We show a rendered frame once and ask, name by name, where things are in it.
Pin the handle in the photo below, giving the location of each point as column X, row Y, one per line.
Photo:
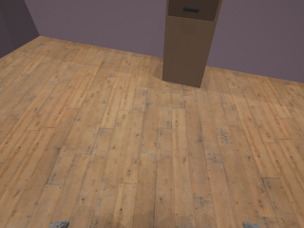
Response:
column 191, row 10

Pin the drawer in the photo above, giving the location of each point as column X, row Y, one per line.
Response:
column 207, row 9

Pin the cabinet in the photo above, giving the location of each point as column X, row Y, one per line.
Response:
column 186, row 48

